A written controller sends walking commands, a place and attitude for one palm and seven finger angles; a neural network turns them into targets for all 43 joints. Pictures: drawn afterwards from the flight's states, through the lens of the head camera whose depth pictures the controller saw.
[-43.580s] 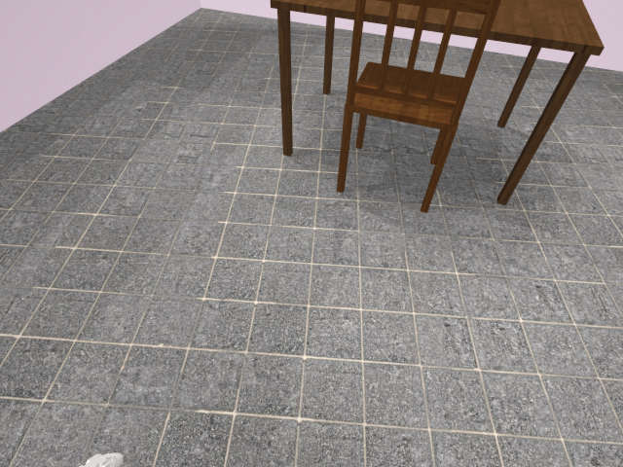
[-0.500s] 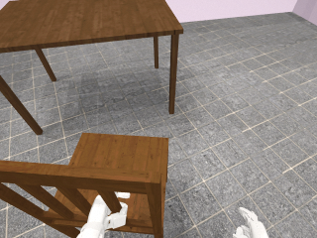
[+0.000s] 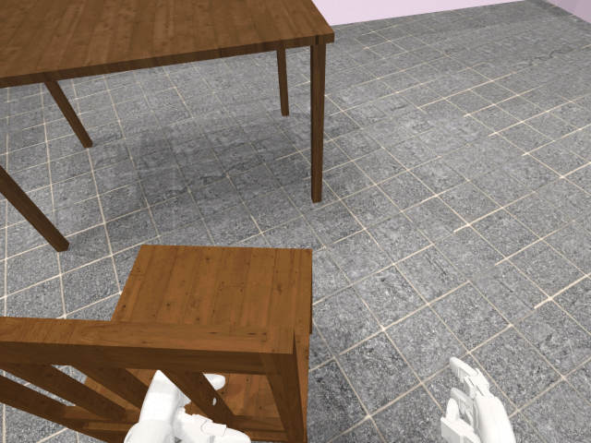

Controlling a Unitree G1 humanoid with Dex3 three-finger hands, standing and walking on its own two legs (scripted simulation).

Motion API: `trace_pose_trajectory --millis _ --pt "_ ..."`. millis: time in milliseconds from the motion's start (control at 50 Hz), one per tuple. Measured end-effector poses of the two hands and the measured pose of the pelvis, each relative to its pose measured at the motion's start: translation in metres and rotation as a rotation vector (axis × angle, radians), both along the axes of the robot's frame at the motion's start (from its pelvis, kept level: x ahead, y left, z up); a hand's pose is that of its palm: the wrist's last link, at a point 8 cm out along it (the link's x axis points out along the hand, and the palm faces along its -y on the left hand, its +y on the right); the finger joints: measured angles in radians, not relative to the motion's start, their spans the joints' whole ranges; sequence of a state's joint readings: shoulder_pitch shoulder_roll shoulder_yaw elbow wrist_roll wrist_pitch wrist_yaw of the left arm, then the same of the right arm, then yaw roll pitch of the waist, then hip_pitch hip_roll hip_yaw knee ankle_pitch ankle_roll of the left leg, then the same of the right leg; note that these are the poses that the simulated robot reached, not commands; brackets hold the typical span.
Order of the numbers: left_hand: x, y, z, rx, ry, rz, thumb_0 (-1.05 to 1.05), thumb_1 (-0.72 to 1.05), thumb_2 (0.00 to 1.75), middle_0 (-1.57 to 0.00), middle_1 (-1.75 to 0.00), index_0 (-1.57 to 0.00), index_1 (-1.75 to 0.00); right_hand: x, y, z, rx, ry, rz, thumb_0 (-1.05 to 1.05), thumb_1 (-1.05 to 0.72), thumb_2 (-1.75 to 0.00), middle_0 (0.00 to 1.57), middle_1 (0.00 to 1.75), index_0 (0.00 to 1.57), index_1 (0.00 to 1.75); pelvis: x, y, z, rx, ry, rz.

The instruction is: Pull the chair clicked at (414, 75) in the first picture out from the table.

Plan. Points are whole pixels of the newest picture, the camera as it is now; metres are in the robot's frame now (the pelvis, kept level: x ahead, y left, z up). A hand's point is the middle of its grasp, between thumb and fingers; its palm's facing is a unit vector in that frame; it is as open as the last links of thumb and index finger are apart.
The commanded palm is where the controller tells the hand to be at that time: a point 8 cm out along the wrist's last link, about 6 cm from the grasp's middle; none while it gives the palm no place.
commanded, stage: open the thumb and straighten the fingers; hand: left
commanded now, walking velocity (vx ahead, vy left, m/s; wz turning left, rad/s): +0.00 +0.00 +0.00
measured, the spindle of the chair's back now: (137, 393) +0.20 +0.23 -0.03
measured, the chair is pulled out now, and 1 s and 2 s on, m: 0.73 0.73 0.73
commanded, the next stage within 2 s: draw the fingers out of the gap in 0.28 s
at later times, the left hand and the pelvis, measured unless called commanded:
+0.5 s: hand (204, 416) +0.18 +0.13 -0.04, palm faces +0.00 -0.99 -0.15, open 17.4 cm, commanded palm +0.14 +0.18 -0.01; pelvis +0.02 +0.01 -0.02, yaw +1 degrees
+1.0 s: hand out of the picture +0.10 +0.13 -0.03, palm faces +0.02 -0.99 -0.12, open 17.5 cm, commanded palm +0.06 +0.18 -0.01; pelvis +0.01 +0.01 -0.03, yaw +1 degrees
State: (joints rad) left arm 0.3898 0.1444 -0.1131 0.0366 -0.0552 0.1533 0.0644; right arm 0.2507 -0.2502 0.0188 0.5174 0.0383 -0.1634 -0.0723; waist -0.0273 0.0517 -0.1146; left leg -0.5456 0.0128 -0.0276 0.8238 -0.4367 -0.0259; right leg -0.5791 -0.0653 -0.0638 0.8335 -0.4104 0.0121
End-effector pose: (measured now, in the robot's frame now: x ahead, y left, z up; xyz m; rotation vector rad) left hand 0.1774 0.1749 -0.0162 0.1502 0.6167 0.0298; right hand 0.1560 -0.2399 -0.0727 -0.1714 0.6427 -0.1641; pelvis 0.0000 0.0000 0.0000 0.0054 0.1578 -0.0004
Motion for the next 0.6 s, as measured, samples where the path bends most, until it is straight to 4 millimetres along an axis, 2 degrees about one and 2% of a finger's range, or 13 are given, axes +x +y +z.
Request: trace_pose_trajectory --millis 200,280,460,600 --pt "-0.004 0.000 0.000 0.001 0.015 0.016 -0.01 -0.52 0.21 -0.13 -0.40 -0.14 -0.40 0.019 0.010 -0.006 -0.003 -0.009 0.016 0.01 -0.90 -0.90 0.20 0.30 0.20 0.30 0.013 0.001 -0.009 -0.005 0.039 0.011" --pt "-0.007 0.003 0.000 0.006 0.023 0.019 -0.01 -0.53 0.21 -0.07 -0.20 -0.07 -0.21 0.024 0.011 -0.008 -0.010 -0.008 0.015 0.01 -0.90 -0.90 0.20 0.30 0.20 0.30 0.016 0.002 -0.012 -0.010 0.048 0.017" --pt "-0.015 0.006 0.001 0.008 0.025 0.019 -0.01 -0.53 0.20 -0.01 -0.03 -0.01 -0.03 0.030 0.013 -0.009 -0.016 -0.018 0.003 0.01 -0.90 -0.90 0.20 0.30 0.20 0.30 0.019 0.006 -0.016 -0.015 0.060 0.020" --pt "-0.036 0.008 0.003 -0.011 0.043 0.031 -0.01 -0.53 0.20 -0.01 -0.01 -0.01 -0.01 0.032 0.017 -0.006 -0.011 -0.032 -0.014 0.01 -0.90 -0.90 0.20 0.30 0.20 0.30 0.019 0.008 -0.018 -0.019 0.063 0.018"
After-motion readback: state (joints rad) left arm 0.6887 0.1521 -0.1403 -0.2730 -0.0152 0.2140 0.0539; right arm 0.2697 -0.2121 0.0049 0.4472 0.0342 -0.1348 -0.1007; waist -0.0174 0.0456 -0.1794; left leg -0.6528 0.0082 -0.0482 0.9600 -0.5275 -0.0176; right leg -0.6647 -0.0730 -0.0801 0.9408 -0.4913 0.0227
